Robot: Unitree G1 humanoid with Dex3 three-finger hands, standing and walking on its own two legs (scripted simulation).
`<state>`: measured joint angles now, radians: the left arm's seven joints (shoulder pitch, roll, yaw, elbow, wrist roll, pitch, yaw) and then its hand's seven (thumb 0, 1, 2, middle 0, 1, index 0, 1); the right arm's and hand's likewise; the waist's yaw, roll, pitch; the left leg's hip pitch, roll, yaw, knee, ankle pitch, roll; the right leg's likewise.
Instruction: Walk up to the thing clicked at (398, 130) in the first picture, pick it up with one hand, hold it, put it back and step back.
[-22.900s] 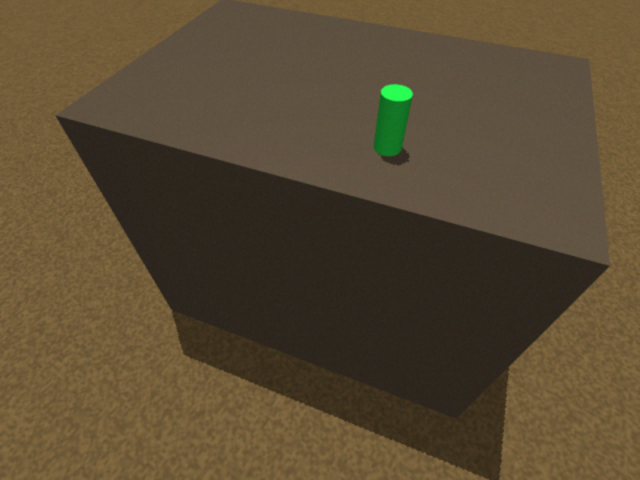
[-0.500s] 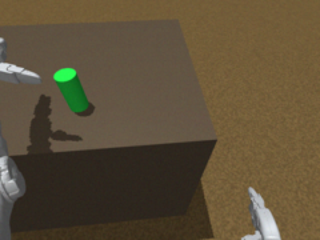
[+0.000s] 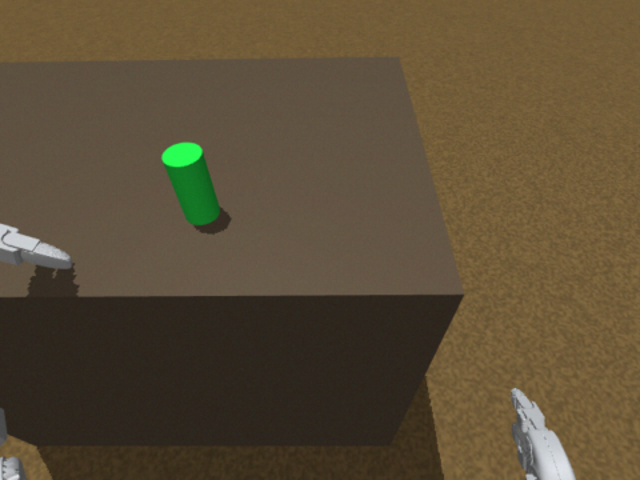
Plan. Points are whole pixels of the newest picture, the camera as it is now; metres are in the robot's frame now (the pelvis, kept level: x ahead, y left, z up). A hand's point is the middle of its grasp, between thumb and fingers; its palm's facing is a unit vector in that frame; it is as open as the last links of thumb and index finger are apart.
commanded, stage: sink last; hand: left
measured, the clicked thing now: (193, 185) +0.49 +0.19 +0.10
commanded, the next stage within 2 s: home in 0.66 s
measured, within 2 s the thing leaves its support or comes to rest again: neither
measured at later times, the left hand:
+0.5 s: hand (27, 395) +0.16 +0.22 +0.19, palm faces +0.38 -0.79 -0.49, open 17.4 cm
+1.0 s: hand (41, 395) +0.18 +0.25 +0.14, palm faces +0.39 -0.82 -0.42, open 17.5 cm
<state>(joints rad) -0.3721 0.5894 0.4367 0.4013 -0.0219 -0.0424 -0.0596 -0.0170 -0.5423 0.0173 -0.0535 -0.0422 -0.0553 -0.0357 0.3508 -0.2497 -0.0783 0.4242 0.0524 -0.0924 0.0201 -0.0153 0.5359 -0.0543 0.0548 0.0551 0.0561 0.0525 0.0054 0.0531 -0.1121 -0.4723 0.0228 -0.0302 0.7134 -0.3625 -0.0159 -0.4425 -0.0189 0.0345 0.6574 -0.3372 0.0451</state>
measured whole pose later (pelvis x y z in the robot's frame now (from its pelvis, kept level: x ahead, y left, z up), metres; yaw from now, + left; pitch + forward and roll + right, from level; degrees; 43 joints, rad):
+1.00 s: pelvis -0.02 -0.02 +0.00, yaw +1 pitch +1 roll +1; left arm 0.42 0.33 0.38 -0.21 -0.07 -0.33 0.01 -0.01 -0.56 0.05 -0.06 -0.06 -0.06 -0.06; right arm 0.37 -0.19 -0.07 0.39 0.04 -0.16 -0.03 -0.01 0.11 -0.36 0.11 0.15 0.11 0.15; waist 0.05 0.03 0.01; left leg -0.35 0.01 -0.04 0.66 -0.32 -0.03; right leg -0.35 -0.03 0.03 0.69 -0.35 0.03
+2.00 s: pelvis -0.01 -0.01 -0.02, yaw +0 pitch +3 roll +0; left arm 0.30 0.27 -0.03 0.48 0.04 -0.03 0.05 -0.01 -0.58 0.03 -0.05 -0.05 -0.05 -0.04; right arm 0.19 -0.26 0.00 0.70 -0.05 -0.04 -0.02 0.01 -0.90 -0.90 0.20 0.30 0.20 0.30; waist -0.01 0.01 -0.02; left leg -0.47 0.02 -0.04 0.85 -0.43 -0.02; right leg -0.46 -0.02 0.03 0.84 -0.43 0.02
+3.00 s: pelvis -0.03 -0.01 +0.03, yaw +0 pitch -3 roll +0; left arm 0.14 0.35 -0.03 1.13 0.01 -0.01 0.00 -0.01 -0.57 0.03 -0.05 -0.05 -0.05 -0.04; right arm 0.12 -0.35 -0.01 1.12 -0.01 0.00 0.01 0.00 -0.90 -0.90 0.20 0.30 0.20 0.30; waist 0.00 0.01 0.05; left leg -0.16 0.01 -0.02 0.38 -0.17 -0.02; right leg -0.16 -0.03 0.04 0.39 -0.18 0.04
